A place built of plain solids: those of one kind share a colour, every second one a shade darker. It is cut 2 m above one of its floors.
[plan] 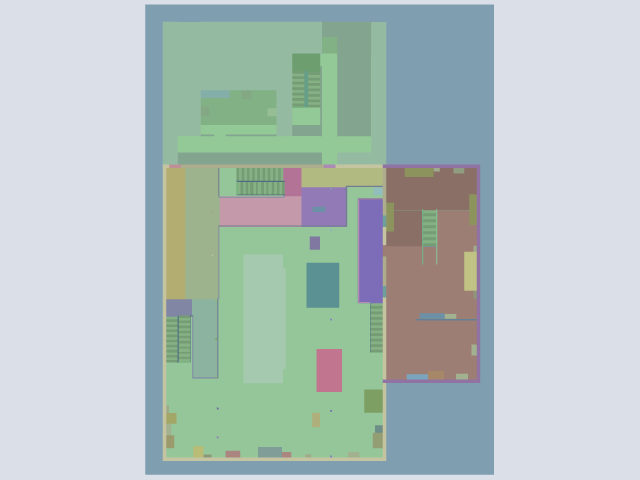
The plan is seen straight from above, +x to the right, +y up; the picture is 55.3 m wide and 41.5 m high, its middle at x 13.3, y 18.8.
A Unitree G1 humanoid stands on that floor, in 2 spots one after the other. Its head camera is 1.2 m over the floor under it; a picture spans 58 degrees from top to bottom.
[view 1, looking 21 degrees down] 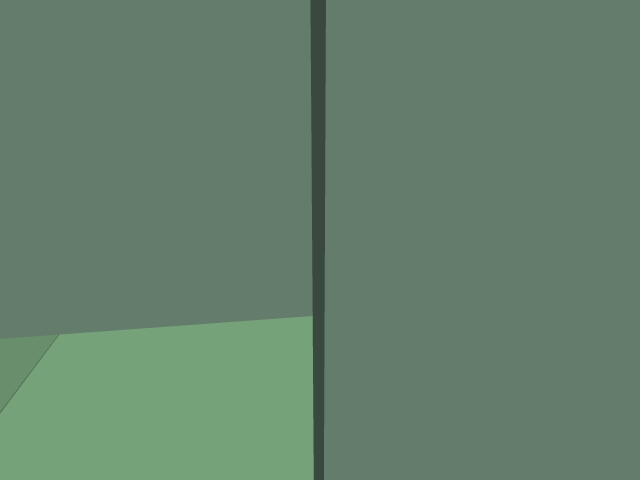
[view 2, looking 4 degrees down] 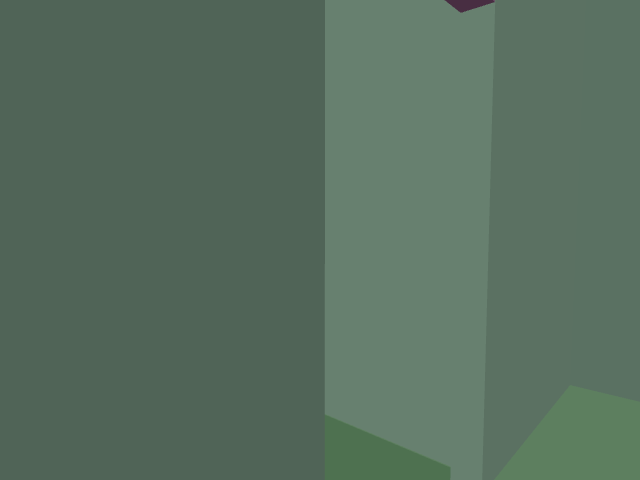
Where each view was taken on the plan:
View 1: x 12.81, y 33.90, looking -8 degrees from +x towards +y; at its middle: wall_house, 0.62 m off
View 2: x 14.13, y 33.07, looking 132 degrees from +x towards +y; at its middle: wall_house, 0.99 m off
